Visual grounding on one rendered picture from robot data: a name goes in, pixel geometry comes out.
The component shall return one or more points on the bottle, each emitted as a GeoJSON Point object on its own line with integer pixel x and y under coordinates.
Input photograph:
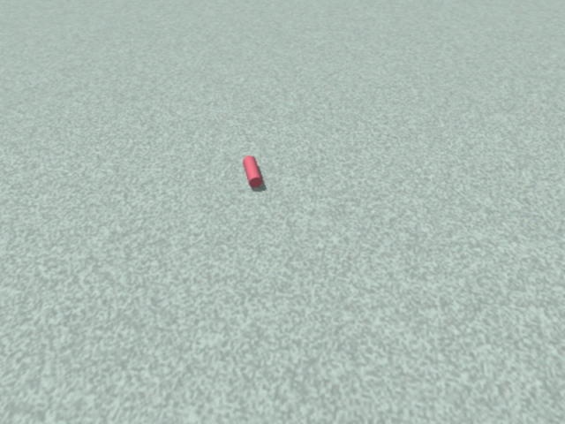
{"type": "Point", "coordinates": [252, 171]}

